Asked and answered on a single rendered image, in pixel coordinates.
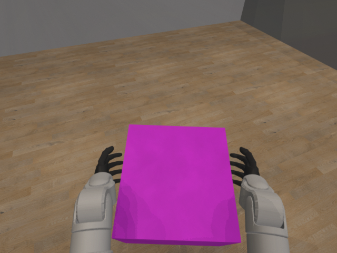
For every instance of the robot right forearm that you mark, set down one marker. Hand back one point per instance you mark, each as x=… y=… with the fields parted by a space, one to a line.
x=265 y=220

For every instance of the right robot hand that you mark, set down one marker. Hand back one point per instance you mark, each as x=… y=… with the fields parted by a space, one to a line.
x=249 y=166

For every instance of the left robot hand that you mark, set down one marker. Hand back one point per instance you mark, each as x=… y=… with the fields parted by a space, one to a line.
x=104 y=166

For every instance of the carton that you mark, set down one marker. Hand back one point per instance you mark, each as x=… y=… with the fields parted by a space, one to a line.
x=176 y=188

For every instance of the robot left forearm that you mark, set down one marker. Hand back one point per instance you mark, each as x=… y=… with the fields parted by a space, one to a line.
x=92 y=217

